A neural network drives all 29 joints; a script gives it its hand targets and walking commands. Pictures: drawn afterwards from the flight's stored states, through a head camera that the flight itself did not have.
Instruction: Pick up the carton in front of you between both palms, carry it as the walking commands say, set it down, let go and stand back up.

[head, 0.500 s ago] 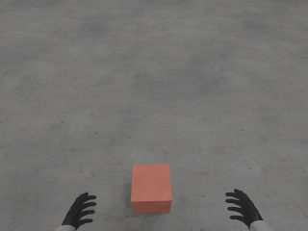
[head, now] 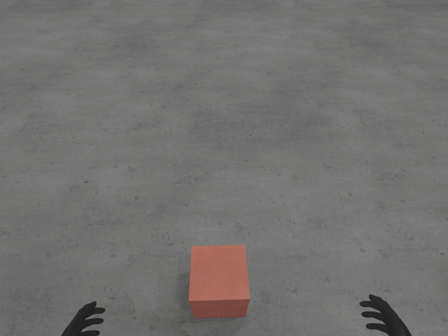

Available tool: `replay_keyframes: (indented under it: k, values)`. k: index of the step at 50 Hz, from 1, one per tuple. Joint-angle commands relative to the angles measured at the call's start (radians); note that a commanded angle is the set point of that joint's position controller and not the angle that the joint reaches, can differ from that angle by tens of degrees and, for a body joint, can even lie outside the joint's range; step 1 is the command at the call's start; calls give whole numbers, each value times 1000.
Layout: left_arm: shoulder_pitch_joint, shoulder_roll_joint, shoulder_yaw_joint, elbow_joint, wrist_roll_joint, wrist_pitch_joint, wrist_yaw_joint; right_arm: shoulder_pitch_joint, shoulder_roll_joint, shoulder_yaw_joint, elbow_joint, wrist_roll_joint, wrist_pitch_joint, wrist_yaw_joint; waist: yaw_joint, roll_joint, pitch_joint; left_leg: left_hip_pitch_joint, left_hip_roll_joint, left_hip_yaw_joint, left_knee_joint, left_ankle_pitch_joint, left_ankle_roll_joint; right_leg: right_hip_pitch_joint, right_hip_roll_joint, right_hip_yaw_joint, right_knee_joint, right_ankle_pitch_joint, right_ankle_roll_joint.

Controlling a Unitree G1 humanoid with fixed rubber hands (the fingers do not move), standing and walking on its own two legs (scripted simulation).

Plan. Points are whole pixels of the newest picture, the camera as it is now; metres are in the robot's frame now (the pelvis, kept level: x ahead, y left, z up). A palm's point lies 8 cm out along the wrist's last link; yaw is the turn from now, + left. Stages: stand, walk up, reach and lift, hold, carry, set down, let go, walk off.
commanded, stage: stand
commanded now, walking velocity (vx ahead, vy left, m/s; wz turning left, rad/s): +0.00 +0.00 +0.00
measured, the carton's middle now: (219, 282) +0.43 +0.03 -0.65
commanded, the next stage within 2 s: none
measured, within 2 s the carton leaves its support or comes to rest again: neither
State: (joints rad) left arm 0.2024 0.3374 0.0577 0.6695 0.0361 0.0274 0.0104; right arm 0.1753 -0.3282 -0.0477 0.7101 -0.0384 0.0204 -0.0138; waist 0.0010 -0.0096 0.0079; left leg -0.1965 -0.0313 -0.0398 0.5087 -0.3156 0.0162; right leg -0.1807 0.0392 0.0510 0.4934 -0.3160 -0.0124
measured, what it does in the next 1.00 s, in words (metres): stands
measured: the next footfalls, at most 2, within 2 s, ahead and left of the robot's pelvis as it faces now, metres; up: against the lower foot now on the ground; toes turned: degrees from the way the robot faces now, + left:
none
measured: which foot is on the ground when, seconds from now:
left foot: down 0.00-1.00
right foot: down 0.00-1.00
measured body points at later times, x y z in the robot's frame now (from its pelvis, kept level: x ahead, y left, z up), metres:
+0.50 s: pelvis +0.00 +0.00 +0.00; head +0.00 +0.01 +0.45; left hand +0.13 +0.30 -0.10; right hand +0.13 -0.29 -0.10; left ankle -0.03 +0.11 -0.74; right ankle -0.03 -0.11 -0.74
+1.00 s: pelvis -0.02 +0.00 +0.01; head -0.02 +0.00 +0.46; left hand +0.09 +0.31 -0.10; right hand +0.09 -0.31 -0.10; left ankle -0.03 +0.11 -0.74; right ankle -0.03 -0.11 -0.74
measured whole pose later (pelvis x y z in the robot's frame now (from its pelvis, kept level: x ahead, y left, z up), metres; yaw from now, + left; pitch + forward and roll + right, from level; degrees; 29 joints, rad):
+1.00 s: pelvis -0.02 +0.00 +0.01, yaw +0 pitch -2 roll +0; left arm 0.16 0.37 0.01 0.94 0.02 -0.01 0.01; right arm 0.14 -0.37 -0.01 0.96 -0.02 -0.01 -0.02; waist 0.00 -0.01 0.02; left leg -0.11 -0.03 -0.04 0.37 -0.22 0.02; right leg -0.10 0.02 0.05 0.36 -0.23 -0.01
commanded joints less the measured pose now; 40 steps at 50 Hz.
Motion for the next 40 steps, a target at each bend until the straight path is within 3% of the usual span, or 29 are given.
replay_keyframes:
  k: [1, 15, 40]
  values:
    - [-32, 127, 24, -45, -2, -23, 9, -37, -135, -27, -43, -1, -24, -9, -2, 19, -84, 49, 99, -73, -52, 373, -13, 23, -95, 63, -47, 340, 11]
    - [-42, 150, 10, 42, -7, -34, 18, -48, -163, -19, 42, 5, -33, -16, -1, 12, -70, 86, 108, -81, -77, 434, -4, 50, -110, 69, -65, 391, 3]
    - [-74, 188, -8, 185, -13, -45, 11, -68, -195, -4, 171, 12, -42, -7, 0, 10, -13, 76, 122, -104, -178, 273, 6, 61, -129, 91, -165, 256, -4]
